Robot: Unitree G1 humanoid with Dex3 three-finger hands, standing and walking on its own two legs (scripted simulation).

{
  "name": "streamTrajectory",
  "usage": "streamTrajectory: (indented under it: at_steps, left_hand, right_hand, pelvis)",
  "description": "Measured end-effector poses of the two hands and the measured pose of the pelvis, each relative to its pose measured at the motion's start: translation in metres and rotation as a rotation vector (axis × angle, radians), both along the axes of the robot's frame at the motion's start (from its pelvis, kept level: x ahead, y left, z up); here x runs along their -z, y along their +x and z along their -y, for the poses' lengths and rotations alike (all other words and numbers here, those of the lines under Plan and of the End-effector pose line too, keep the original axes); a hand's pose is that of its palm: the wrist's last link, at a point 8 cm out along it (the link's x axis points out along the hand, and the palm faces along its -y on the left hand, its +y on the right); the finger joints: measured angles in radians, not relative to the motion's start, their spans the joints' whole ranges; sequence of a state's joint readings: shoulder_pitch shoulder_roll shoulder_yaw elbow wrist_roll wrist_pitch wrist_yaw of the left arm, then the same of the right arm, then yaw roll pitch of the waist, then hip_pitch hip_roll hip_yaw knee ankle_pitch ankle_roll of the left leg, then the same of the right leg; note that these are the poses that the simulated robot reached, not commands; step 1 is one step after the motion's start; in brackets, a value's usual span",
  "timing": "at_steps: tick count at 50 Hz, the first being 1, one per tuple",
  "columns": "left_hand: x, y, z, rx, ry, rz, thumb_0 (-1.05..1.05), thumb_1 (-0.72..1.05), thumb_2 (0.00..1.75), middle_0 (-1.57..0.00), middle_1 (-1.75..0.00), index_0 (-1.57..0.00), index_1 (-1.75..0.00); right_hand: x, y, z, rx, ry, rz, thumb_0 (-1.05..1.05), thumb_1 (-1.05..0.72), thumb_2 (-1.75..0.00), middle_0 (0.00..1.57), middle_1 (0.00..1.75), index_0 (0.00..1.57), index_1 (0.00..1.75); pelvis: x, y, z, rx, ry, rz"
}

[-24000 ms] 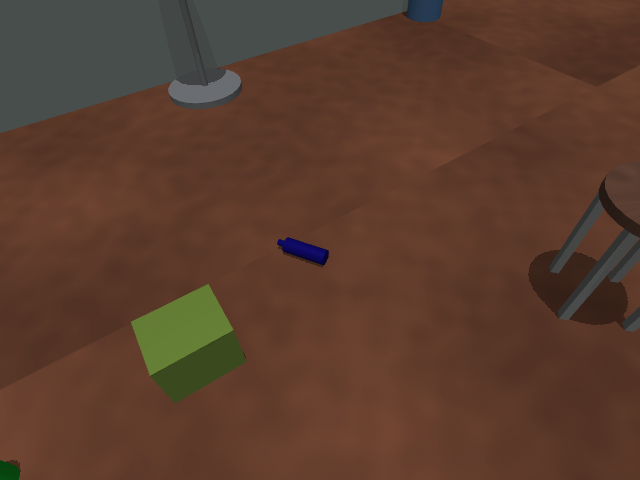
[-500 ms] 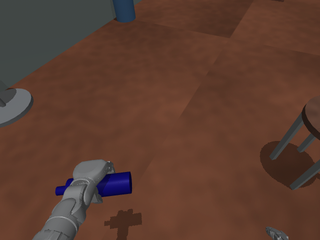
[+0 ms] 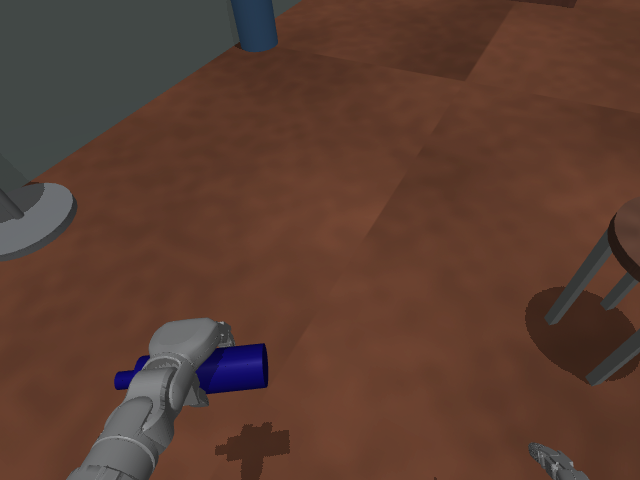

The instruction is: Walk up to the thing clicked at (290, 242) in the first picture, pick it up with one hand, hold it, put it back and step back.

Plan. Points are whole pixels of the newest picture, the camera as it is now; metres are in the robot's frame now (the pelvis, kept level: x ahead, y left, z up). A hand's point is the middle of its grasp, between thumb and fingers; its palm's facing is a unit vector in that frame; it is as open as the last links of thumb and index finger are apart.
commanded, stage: hold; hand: left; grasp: from above
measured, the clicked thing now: (192, 372) +0.30 +0.24 -0.08
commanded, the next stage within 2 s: crouch in 0.90 s
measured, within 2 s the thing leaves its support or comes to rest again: neither
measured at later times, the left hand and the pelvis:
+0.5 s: hand (194, 370) +0.28 +0.22 -0.04, palm faces -0.46 -0.08 -0.88, open 9.3 cm; pelvis +0.00 +0.00 +0.01, yaw +0 degrees
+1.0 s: hand (190, 367) +0.29 +0.23 -0.04, palm faces -0.46 -0.06 -0.89, open 9.4 cm; pelvis +0.00 +0.00 +0.01, yaw +0 degrees
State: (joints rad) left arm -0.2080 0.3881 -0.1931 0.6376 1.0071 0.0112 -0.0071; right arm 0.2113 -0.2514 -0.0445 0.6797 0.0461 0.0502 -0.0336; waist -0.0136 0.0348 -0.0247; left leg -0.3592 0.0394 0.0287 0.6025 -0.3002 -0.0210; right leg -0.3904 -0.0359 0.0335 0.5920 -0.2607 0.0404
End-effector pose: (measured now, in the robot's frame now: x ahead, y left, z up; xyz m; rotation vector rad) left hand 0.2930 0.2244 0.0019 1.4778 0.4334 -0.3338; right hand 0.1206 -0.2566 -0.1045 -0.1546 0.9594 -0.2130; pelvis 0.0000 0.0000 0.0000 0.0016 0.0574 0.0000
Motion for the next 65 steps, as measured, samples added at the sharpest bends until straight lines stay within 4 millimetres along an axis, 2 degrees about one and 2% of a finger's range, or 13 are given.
streamTrajectory:
  at_steps: [19,33,43,54,59,65]
  left_hand:
    - [-0.015,-0.003,0.003,0.003,-0.006,0.010,0.01,0.08,0.51,-0.81,-0.44,-0.77,-0.44]
    - [-0.018,-0.006,0.002,0.007,-0.010,-0.002,0.01,0.07,0.52,-0.81,-0.45,-0.77,-0.44]
    - [-0.013,-0.006,0.001,0.018,-0.012,-0.003,0.01,0.06,0.54,-0.80,-0.47,-0.77,-0.46]
    - [-0.017,0.002,-0.003,0.004,-0.001,0.014,0.01,0.05,0.55,-0.79,-0.49,-0.76,-0.49]
    - [-0.006,-0.002,0.000,0.010,-0.008,-0.001,0.01,0.07,0.53,-0.79,-0.48,-0.75,-0.47]
    - [0.028,-0.011,0.000,0.017,-0.001,-0.024,0.00,0.08,0.51,-0.79,-0.45,-0.76,-0.45]
  right_hand:
    - [-0.005,0.013,-0.002,-0.015,0.012,0.031,0.01,-0.90,-0.90,0.20,0.30,0.20,0.30]
    - [-0.010,0.023,-0.004,-0.022,0.011,0.045,0.01,-0.90,-0.90,0.20,0.30,0.20,0.30]
    - [-0.011,0.022,-0.007,-0.021,0.007,0.030,0.01,-0.90,-0.90,0.20,0.30,0.20,0.30]
    - [-0.008,0.017,-0.009,-0.006,0.013,0.003,0.01,-0.90,-0.90,0.20,0.30,0.20,0.30]
    - [-0.009,0.015,-0.007,0.001,0.011,0.001,0.01,-0.90,-0.90,0.20,0.30,0.20,0.30]
    - [-0.004,0.009,-0.003,-0.019,-0.013,-0.037,0.01,-0.89,-0.90,0.20,0.30,0.20,0.30]
  pelvis:
    - [-0.004,0.000,0.003,-0.001,0.002,0.025]
    - [-0.007,0.002,0.004,-0.003,0.004,0.036]
    - [-0.008,0.002,0.001,-0.003,0.002,0.035]
    - [-0.008,0.005,-0.002,-0.002,0.000,0.033]
    - [-0.008,0.006,-0.002,-0.003,0.001,0.029]
    - [-0.002,0.001,0.000,-0.014,-0.001,-0.014]
